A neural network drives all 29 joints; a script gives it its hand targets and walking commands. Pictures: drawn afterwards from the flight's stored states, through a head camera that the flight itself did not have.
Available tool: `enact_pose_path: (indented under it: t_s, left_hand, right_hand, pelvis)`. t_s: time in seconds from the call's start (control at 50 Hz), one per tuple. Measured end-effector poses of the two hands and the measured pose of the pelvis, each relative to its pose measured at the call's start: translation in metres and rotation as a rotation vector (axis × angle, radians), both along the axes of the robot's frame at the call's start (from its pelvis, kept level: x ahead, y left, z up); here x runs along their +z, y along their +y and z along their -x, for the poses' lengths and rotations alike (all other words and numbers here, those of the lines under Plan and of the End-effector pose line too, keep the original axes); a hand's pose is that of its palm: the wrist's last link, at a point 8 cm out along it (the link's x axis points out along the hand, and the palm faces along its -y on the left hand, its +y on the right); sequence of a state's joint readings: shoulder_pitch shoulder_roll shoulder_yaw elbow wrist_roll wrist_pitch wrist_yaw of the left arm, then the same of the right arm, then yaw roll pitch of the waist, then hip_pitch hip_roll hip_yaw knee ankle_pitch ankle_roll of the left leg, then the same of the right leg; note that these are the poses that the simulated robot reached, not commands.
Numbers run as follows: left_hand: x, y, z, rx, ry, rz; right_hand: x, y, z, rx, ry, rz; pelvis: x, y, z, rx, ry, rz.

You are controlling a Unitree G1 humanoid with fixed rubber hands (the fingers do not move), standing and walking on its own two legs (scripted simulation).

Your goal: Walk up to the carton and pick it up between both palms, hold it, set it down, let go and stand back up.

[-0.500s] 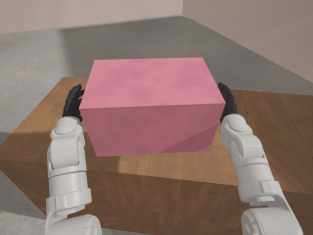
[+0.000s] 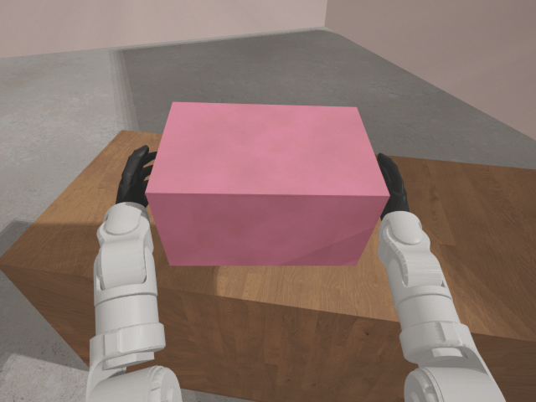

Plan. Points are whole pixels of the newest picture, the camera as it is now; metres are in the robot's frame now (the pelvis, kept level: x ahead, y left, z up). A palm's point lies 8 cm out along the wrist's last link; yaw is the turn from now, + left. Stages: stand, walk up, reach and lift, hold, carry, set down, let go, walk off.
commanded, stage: set down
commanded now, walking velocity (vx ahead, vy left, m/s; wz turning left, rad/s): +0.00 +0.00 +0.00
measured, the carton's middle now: (265, 184) +0.40 +0.02 +0.15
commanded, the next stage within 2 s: none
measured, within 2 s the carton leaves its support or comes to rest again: neither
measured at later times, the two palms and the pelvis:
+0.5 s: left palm (150, 213) +0.38 +0.20 +0.11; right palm (383, 211) +0.38 -0.18 +0.11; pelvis +0.03 +0.00 +0.00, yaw +1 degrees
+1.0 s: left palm (149, 220) +0.39 +0.21 +0.08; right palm (371, 219) +0.38 -0.16 +0.08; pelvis +0.02 +0.00 +0.00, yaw +1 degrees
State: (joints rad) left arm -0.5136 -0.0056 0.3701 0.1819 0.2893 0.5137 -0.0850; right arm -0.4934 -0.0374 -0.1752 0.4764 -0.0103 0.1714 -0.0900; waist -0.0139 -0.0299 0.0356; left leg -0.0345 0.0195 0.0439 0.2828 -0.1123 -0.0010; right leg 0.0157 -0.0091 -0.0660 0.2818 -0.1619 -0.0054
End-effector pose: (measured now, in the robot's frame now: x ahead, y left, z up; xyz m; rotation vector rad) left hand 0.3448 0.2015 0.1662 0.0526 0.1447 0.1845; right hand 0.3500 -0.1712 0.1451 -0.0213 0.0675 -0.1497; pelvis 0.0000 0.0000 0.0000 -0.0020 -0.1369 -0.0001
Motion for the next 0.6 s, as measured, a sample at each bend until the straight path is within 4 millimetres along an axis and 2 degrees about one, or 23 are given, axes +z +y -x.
enact_pose_path:
  t_s: [0.26, 0.46, 0.6]
  left_hand:
    - [-0.04, 0.005, -0.017, -0.011, 0.049, 0.002]
    - [-0.053, -0.003, -0.032, -0.029, 0.045, 0.019]
    - [-0.06, 0.0, -0.034, -0.019, 0.069, 0.02]
  right_hand:
    - [-0.036, 0.004, -0.015, -0.005, 0.032, 0.027]
    - [-0.034, -0.004, -0.025, -0.019, 0.023, 0.048]
    - [-0.04, -0.001, -0.03, -0.013, 0.044, 0.046]
  pelvis:
    - [0.001, 0.003, -0.012, 0.011, 0.033, 0.003]
    - [0.001, 0.0, -0.026, 0.012, 0.071, 0.007]
    - [0.001, -0.001, -0.029, 0.012, 0.071, 0.005]
